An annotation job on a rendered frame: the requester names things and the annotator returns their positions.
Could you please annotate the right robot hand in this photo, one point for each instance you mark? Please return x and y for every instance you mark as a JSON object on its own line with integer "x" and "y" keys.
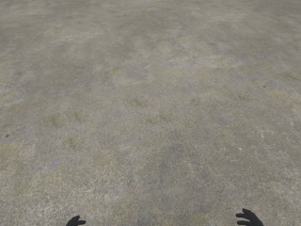
{"x": 254, "y": 221}

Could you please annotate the left robot hand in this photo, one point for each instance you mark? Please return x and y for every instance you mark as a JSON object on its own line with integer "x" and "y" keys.
{"x": 75, "y": 222}

